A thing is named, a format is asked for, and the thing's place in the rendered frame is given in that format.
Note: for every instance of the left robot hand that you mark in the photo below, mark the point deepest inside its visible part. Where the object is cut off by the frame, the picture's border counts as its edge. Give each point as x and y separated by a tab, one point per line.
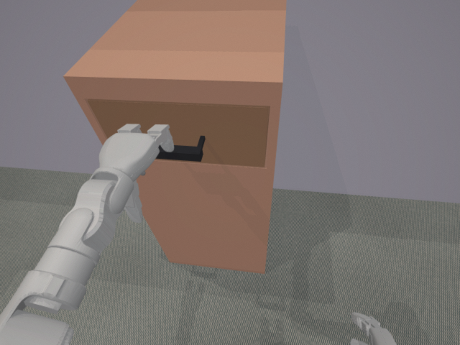
132	152

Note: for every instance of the left robot forearm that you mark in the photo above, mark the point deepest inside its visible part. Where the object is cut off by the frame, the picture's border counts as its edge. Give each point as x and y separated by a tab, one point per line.
59	279

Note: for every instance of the handle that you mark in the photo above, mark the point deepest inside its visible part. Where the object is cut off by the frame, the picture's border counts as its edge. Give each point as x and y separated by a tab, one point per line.
187	153

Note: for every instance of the left robot upper arm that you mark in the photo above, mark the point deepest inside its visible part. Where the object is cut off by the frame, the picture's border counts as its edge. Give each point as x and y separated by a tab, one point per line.
24	328

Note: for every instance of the right robot hand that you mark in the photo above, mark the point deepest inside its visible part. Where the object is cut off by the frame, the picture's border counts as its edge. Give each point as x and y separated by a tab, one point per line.
371	327

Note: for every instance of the cabinet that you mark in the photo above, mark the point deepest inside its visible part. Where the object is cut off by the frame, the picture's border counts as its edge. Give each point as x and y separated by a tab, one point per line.
204	52

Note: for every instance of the drawer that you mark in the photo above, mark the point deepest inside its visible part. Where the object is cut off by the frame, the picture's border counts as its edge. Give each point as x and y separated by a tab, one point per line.
234	134

